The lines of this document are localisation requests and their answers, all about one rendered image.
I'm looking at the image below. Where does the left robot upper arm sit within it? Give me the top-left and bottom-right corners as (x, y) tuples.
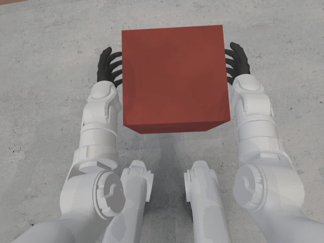
(11, 170), (126, 243)

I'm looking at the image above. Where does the right robot upper arm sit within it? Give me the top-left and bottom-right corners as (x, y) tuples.
(232, 162), (324, 243)

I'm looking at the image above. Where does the carton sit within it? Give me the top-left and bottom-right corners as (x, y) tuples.
(121, 25), (230, 134)

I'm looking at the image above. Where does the right robot forearm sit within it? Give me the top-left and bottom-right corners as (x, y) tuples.
(230, 74), (305, 197)

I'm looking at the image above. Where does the left robot hand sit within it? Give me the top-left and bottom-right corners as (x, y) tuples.
(97, 47), (123, 88)

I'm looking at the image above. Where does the robot right shin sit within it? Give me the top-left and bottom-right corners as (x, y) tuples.
(190, 160), (219, 186)

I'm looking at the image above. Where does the left robot thigh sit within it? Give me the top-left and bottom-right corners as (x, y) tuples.
(102, 165), (154, 243)

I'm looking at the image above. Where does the right robot hand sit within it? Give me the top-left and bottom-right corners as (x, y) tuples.
(225, 42), (251, 85)

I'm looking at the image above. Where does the left robot forearm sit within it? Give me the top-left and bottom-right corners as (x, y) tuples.
(64, 80), (122, 184)

